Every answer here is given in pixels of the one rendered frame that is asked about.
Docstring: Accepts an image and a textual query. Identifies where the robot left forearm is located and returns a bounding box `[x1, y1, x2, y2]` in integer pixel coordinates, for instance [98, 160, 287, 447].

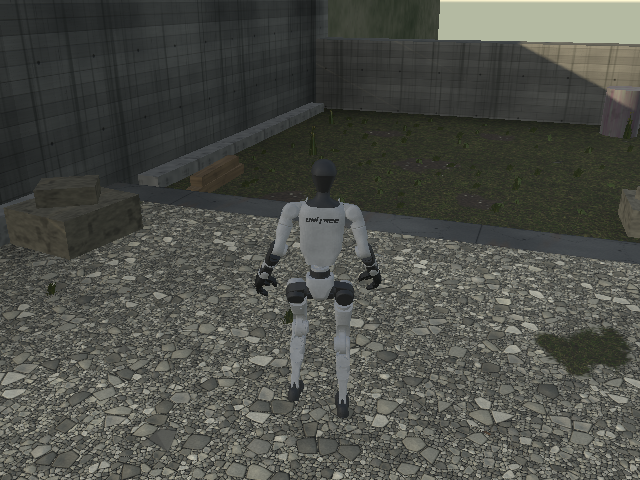
[258, 240, 281, 279]

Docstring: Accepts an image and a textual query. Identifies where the robot left shin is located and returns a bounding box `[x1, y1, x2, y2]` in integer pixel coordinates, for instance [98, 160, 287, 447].
[290, 319, 306, 389]

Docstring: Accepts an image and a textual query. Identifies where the robot right hand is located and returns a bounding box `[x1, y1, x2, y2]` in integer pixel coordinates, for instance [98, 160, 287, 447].
[358, 270, 382, 290]

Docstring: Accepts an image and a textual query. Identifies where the robot left hand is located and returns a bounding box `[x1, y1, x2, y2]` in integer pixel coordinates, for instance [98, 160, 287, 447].
[254, 273, 277, 296]

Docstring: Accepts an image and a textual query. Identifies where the robot right forearm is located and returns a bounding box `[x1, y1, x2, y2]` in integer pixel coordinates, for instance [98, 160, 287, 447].
[361, 243, 379, 276]

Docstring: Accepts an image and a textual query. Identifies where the robot right upper arm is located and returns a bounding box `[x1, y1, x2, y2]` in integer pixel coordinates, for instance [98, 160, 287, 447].
[343, 203, 371, 259]

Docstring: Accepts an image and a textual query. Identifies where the robot left upper arm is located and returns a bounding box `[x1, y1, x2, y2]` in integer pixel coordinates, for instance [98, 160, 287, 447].
[271, 201, 302, 257]

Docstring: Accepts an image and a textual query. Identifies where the left robot thigh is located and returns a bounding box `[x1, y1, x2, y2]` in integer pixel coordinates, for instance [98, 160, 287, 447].
[286, 278, 309, 337]

